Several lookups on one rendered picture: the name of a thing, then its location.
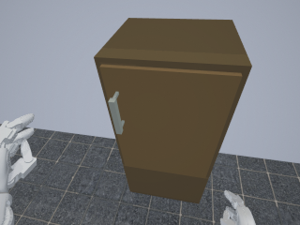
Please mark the cupboard door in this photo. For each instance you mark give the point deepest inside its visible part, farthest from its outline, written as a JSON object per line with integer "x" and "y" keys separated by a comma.
{"x": 173, "y": 117}

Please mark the right robot hand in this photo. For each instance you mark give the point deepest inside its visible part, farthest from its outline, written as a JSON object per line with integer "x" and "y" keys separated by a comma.
{"x": 241, "y": 215}

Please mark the robot left forearm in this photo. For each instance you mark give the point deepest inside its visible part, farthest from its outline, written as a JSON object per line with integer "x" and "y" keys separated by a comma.
{"x": 6, "y": 213}

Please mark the handle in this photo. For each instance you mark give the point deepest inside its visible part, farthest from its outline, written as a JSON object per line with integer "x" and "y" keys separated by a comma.
{"x": 116, "y": 118}

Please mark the left robot hand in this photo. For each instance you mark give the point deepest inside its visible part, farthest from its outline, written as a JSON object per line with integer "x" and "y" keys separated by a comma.
{"x": 10, "y": 140}

